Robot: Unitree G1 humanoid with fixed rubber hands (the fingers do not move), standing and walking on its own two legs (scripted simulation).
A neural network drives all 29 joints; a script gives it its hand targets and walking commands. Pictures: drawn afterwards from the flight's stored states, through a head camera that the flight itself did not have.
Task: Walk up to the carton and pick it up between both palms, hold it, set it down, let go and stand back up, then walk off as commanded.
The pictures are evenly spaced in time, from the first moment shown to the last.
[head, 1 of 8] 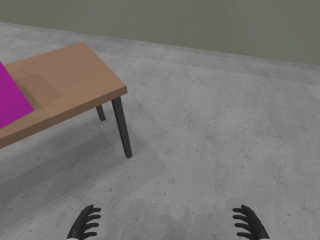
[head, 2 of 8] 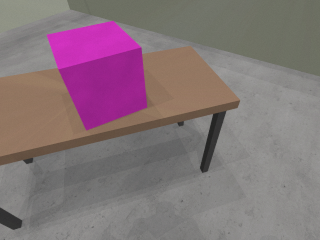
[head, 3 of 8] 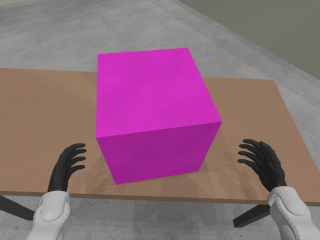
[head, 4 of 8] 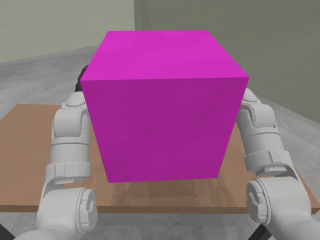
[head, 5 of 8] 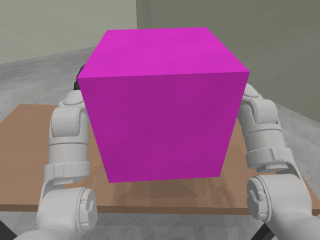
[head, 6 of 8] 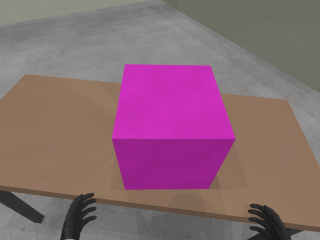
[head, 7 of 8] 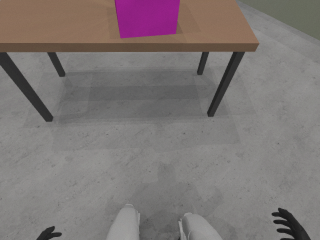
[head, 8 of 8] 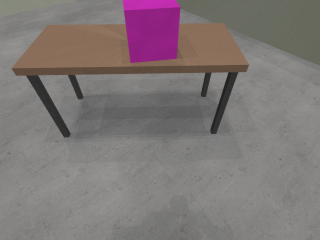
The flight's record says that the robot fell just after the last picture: no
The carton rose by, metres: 0.22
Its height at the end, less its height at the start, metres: +0.00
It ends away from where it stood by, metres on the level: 0.01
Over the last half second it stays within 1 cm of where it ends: yes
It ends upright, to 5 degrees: yes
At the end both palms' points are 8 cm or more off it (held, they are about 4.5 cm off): yes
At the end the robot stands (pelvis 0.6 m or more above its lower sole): yes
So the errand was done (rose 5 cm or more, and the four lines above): yes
